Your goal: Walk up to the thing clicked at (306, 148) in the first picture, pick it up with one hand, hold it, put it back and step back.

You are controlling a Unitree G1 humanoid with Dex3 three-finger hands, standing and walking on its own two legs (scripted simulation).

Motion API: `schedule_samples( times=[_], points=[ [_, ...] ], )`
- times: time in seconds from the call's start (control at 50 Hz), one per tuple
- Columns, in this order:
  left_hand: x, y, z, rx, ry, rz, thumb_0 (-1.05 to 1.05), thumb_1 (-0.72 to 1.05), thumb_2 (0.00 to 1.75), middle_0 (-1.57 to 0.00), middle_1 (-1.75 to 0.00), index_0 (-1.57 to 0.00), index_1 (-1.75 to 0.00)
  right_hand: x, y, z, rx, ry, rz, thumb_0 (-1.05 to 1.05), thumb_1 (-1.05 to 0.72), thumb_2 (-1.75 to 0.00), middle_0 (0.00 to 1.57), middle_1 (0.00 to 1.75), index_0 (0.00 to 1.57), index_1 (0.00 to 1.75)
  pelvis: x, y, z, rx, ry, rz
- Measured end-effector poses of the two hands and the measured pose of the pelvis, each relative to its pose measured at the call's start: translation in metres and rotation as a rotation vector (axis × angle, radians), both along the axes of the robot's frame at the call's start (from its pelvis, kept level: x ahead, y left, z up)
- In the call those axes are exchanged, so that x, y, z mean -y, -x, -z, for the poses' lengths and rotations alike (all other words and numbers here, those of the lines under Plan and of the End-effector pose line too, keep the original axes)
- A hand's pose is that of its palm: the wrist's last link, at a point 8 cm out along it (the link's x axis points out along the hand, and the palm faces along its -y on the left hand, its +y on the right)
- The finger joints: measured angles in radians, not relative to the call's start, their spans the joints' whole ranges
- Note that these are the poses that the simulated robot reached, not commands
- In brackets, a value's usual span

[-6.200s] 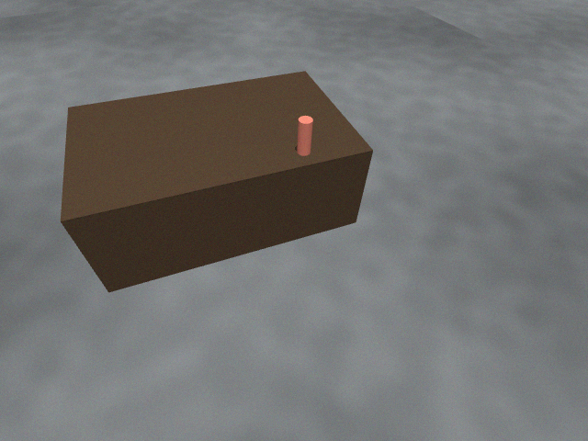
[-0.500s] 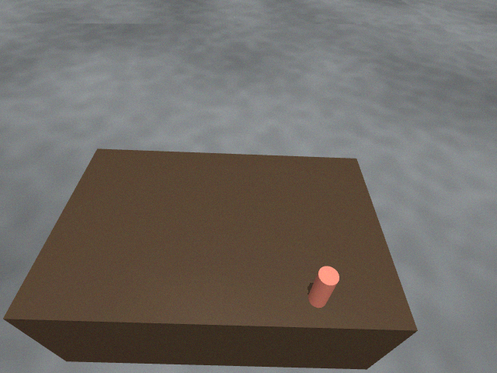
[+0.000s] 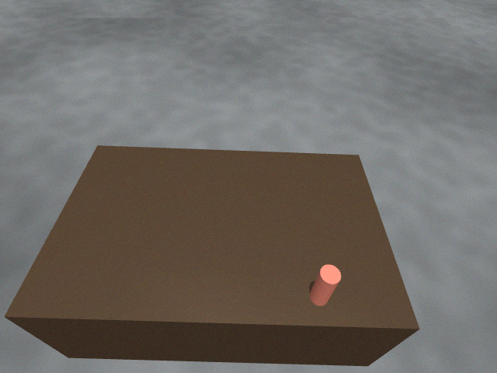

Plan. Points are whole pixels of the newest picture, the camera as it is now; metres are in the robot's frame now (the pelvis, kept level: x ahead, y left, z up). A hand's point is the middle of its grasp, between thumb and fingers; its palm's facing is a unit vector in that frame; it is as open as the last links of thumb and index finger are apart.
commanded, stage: stand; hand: right
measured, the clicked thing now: (324, 286) +0.40 -0.22 -0.29
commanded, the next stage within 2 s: go down in 0.48 s
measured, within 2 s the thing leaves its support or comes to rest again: neither
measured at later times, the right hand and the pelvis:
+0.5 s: hand out of the picture +0.08 -0.25 -0.16, palm faces -0.02 +0.94 -0.35, open 7.4 cm; pelvis +0.01 +0.00 +0.00, yaw +0 degrees
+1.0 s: hand out of the picture +0.12 -0.26 -0.15, palm faces +0.04 +0.95 -0.32, open 14.6 cm; pelvis -0.01 -0.01 -0.02, yaw -3 degrees
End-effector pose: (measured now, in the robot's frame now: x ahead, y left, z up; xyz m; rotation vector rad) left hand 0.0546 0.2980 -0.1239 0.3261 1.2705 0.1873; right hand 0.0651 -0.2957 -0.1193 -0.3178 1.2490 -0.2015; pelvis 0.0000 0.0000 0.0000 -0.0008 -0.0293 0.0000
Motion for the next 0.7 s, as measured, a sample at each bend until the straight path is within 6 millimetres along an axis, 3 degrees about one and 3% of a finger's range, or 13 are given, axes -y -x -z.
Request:
schedule_samples(
  times=[0.28,0.6,0.64,0.7],
  points=[
    [0.002,-0.011,-0.001,0.019,0.0,0.006,0.01,0.9,0.9,-0.21,-0.3,-0.2,-0.3,0.0,-0.011,-0.002,0.022,0.002,-0.007,0.01,-0.9,-0.9,0.2,0.3,0.2,0.3,0.001,-0.004,0.0,0.001,-0.001,0.003],
    [0.002,-0.009,0.0,0.006,0.0,0.003,0.01,0.9,0.89,-0.21,-0.3,-0.2,-0.29,0.001,-0.01,-0.001,0.01,0.004,-0.002,0.01,-0.9,-0.9,0.2,0.3,0.2,0.29,0.001,-0.007,0.0,-0.002,-0.002,0.003],
    [0.004,-0.018,-0.001,0.068,0.008,-0.015,0.01,0.88,0.87,-0.19,-0.27,-0.18,-0.27,-0.001,-0.018,-0.002,0.059,-0.002,0.014,0.01,-0.88,-0.88,0.18,0.28,0.18,0.27,0.001,-0.003,0.002,-0.02,-0.001,0.012],
    [0.012,-0.048,-0.002,0.206,0.024,-0.011,0.01,0.8,0.79,-0.14,-0.21,-0.14,-0.21,-0.007,-0.04,-0.003,0.144,-0.013,0.008,0.01,-0.8,-0.8,0.13,0.22,0.14,0.22,0.002,0.007,0.007,-0.053,0.0,0.02]
  ],
)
